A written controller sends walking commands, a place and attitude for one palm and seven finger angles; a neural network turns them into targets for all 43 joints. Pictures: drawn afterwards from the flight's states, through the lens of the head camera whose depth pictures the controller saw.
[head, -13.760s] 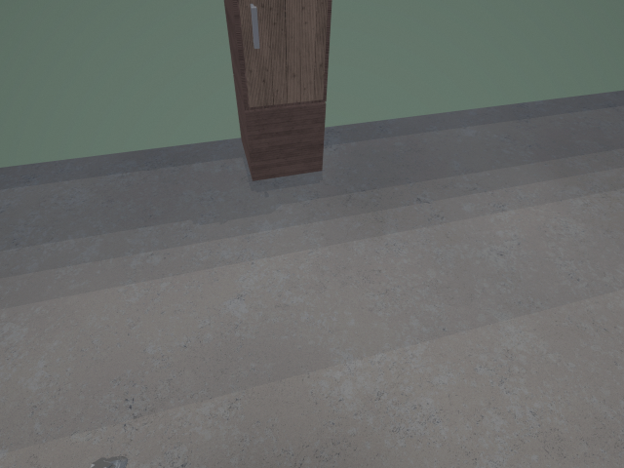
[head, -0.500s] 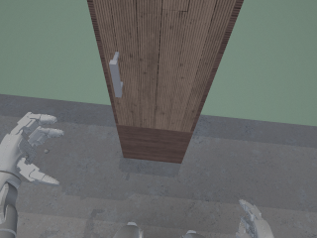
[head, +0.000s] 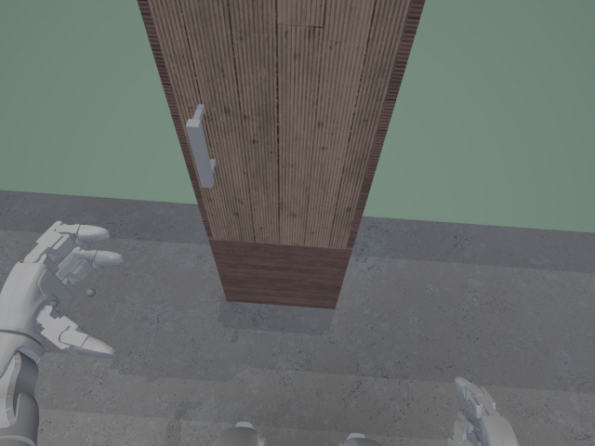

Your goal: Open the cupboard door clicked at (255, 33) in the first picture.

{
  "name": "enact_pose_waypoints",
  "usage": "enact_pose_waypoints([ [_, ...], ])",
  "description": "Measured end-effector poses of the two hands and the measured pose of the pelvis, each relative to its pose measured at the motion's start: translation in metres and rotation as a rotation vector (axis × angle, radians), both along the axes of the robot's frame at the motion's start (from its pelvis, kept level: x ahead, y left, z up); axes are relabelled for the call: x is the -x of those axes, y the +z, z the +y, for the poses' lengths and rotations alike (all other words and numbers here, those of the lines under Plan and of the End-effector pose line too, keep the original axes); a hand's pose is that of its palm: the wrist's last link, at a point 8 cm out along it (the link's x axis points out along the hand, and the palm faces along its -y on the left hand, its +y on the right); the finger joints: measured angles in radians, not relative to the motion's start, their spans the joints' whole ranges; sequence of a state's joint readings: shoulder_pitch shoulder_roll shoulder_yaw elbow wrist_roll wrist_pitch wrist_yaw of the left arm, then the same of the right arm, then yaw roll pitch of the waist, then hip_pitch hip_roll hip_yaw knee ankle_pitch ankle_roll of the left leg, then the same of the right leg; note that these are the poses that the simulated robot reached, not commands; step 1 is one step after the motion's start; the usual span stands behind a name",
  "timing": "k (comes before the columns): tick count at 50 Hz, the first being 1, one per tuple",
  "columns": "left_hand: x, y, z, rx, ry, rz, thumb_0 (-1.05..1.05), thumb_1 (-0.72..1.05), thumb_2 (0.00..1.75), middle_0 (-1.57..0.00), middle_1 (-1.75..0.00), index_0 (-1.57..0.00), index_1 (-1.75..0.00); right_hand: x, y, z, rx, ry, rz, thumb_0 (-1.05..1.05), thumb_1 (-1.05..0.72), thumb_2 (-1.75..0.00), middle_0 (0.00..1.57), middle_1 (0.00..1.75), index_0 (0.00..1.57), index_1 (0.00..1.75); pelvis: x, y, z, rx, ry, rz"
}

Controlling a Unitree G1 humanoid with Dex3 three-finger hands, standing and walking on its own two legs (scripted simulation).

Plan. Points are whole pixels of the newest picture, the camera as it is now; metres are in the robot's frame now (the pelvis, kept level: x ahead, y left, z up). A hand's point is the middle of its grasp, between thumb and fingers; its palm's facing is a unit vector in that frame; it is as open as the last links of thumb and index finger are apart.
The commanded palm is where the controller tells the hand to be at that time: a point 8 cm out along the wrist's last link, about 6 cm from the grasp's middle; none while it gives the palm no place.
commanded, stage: move the hooked fingers beside the handle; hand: left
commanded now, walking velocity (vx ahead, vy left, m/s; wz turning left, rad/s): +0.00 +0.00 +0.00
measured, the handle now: (204, 147) +0.57 +0.19 +0.04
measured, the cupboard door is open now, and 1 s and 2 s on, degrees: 0 0 0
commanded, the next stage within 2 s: none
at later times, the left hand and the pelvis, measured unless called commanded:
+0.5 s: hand (120, 247) +0.35 +0.26 +0.06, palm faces -0.03 -1.00 -0.01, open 14.0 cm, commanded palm +0.33 +0.32 +0.06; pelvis +0.00 +0.00 -0.01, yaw -1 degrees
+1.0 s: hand (141, 208) +0.42 +0.25 +0.05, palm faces -0.03 -1.00 -0.01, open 14.0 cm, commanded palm +0.40 +0.30 +0.05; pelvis +0.00 +0.01 -0.01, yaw -2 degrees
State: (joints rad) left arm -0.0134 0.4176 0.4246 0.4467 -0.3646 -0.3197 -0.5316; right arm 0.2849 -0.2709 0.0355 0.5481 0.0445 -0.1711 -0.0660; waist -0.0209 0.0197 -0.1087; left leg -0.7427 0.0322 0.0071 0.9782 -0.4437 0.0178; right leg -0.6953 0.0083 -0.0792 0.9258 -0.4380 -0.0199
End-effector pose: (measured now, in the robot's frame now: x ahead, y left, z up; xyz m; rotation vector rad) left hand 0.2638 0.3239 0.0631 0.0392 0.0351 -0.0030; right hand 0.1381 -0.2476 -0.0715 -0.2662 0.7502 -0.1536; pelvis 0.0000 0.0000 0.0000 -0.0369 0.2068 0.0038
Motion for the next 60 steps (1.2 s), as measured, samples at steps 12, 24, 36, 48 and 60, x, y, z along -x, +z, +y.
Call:
enact_pose_waypoints([
  [12, -0.012, -0.006, -0.001, 0.011, 0.017, -0.003, -0.01, -0.50, 0.30, -0.31, -1.20, -0.30, -1.20, 0.000, -0.006, -0.006, 0.015, 0.016, 0.012, 0.01, -0.90, -0.90, 0.21, 0.30, 0.20, 0.30, 0.005, -0.004, -0.007, -0.001, 0.008, 0.004],
  [24, -0.068, -0.006, -0.011, 0.026, -0.032, 0.013, -0.01, -0.49, 0.30, -0.31, -1.20, -0.30, -1.20, 0.027, -0.015, -0.015, 0.025, -0.057, 0.103, 0.01, -0.90, -0.90, 0.20, 0.30, 0.20, 0.30, 0.002, -0.006, -0.005, -0.005, -0.013, 0.039],
  [36, -0.091, -0.011, 0.001, 0.025, -0.015, -0.001, -0.01, -0.49, 0.30, -0.30, -1.20, -0.30, -1.20, 0.053, -0.021, -0.016, 0.044, -0.099, 0.233, 0.01, -0.90, -0.90, 0.20, 0.30, 0.20, 0.30, -0.003, -0.007, 0.003, 0.004, -0.016, 0.069],
  [48, -0.135, -0.011, -0.017, 0.029, -0.039, -0.014, -0.01, -0.49, 0.30, -0.30, -1.20, -0.30, -1.20, 0.064, -0.025, -0.005, 0.033, -0.132, 0.277, 0.01, -0.90, -0.90, 0.20, 0.30, 0.20, 0.30, -0.003, -0.009, 0.013, 0.008, -0.029, 0.097],
  [60, -0.156, -0.012, -0.023, 0.027, -0.027, -0.004, -0.01, -0.49, 0.30, -0.30, -1.20, -0.30, -1.20, 0.093, -0.034, -0.002, 0.019, -0.159, 0.392, 0.01, -0.90, -0.90, 0.21, 0.30, 0.20, 0.30, -0.001, -0.012, 0.014, 0.010, -0.031, 0.112],
])
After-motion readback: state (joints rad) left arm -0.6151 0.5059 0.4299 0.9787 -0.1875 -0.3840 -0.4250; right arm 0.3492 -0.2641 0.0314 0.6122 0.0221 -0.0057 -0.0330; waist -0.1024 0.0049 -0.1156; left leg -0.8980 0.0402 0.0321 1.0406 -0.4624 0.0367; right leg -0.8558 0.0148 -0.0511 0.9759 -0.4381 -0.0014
